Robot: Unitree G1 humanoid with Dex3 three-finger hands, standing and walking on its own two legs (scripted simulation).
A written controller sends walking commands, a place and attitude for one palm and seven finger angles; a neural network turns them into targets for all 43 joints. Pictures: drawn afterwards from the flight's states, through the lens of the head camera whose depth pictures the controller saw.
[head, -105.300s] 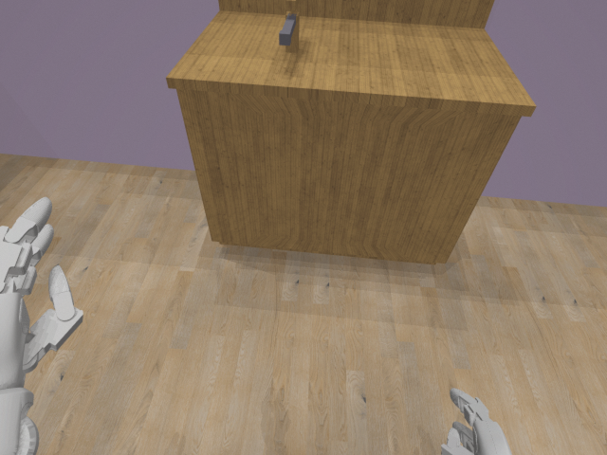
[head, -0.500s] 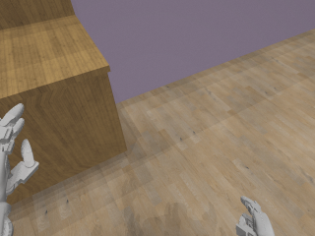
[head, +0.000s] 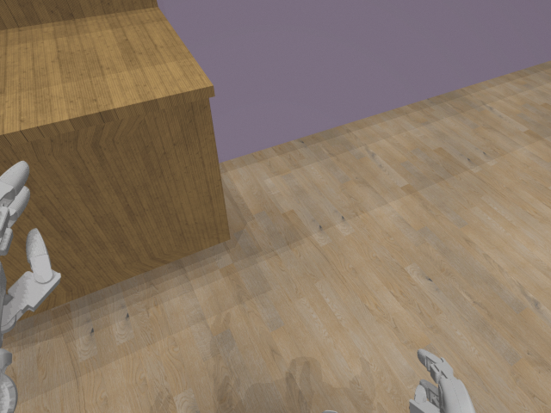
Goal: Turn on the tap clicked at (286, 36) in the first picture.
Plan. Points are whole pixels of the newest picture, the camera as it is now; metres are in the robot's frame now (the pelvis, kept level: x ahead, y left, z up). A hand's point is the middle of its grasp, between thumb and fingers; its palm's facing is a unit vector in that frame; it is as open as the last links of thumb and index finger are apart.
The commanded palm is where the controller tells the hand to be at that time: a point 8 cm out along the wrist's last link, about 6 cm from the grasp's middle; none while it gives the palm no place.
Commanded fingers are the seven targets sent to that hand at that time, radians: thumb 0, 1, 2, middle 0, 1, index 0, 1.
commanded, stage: step back with the hand held close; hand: left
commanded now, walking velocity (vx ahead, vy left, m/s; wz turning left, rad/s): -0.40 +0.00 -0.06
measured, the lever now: out of the picture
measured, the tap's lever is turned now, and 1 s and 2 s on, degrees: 73 73 73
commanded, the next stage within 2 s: stop stepping back and stand still in 0.26 s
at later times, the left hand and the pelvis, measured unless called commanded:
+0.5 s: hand out of the picture +0.06 +0.20 +0.18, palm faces +0.30 -0.81 -0.51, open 7.4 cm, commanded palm +0.01 +0.25 +0.19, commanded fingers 0.00 0.90 0.90 -0.20 -0.30 -0.20 -0.30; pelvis -0.16 -0.02 +0.01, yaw -3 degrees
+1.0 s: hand out of the picture -0.03 +0.18 +0.18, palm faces +0.44 -0.81 -0.39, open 7.4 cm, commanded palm -0.09 +0.23 +0.19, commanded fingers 0.00 0.90 0.90 -0.20 -0.30 -0.20 -0.30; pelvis -0.25 -0.05 +0.00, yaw +1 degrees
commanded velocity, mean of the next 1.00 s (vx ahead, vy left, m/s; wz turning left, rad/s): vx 0.03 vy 0.05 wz -0.02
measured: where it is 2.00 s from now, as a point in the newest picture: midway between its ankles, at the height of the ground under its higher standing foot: outside the picture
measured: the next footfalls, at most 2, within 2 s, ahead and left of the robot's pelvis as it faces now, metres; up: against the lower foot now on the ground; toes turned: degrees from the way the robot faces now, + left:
left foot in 0.04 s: +0.00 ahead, +0.16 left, +0.00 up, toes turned +3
right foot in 0.32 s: -0.08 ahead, -0.09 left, +0.00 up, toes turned -3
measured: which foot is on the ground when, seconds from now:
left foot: up 0.00-0.02, down 0.04-0.34, up 0.36-0.66, down 0.68-0.90, up 0.92-1.00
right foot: down 0.00-0.06, up 0.08-0.30, down 0.32-0.68, up 0.70-0.88, down 0.90-1.00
